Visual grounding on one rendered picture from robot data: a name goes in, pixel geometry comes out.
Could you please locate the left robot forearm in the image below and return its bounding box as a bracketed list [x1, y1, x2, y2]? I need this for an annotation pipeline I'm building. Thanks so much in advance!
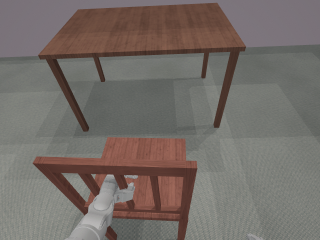
[64, 193, 115, 240]

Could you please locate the robot left hand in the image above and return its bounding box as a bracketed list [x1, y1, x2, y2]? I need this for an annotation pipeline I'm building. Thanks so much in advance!
[99, 174, 138, 203]

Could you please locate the table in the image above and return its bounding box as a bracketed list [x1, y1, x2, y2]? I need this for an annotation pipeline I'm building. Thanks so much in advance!
[38, 3, 246, 132]

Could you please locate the chair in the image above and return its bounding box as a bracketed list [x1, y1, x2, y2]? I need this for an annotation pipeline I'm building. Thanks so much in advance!
[33, 137, 198, 240]

